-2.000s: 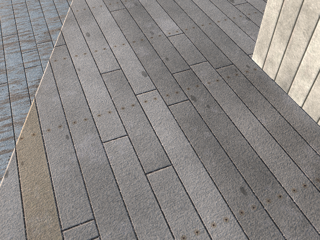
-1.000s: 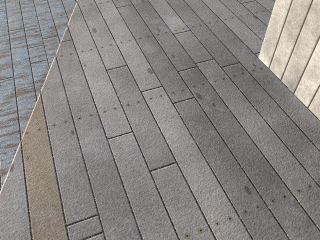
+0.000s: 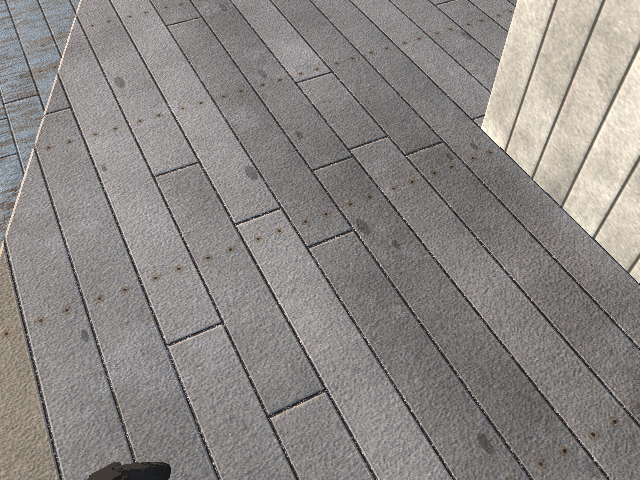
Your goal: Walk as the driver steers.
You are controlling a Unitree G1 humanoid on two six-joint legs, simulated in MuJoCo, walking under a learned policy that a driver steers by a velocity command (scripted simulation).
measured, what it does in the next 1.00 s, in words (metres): walks ahead, turning left: right foot, then left foot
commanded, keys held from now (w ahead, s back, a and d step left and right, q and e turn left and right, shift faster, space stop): w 0.24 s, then w+q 0.70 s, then no key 0.06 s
